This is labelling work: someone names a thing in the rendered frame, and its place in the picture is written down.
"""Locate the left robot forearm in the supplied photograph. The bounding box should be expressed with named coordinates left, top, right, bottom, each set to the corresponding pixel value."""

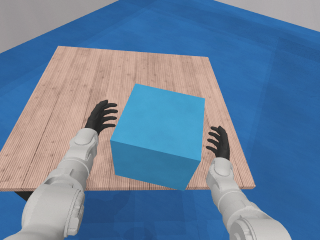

left=21, top=128, right=99, bottom=228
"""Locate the left robot hand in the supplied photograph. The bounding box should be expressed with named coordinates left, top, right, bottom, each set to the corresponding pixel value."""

left=84, top=99, right=118, bottom=136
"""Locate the carton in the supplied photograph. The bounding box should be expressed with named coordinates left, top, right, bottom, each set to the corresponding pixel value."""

left=110, top=83, right=205, bottom=191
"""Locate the right robot forearm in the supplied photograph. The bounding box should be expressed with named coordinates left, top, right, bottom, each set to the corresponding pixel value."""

left=206, top=157, right=292, bottom=240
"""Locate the right robot hand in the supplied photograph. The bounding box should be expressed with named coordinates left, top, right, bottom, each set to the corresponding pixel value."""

left=206, top=126, right=230, bottom=161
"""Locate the robot right upper arm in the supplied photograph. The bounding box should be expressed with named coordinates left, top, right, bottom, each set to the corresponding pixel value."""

left=229, top=217, right=291, bottom=240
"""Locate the table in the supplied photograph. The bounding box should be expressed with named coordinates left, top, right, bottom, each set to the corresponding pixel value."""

left=0, top=46, right=256, bottom=201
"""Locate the robot left upper arm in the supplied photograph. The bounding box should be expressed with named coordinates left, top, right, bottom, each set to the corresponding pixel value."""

left=3, top=184, right=85, bottom=240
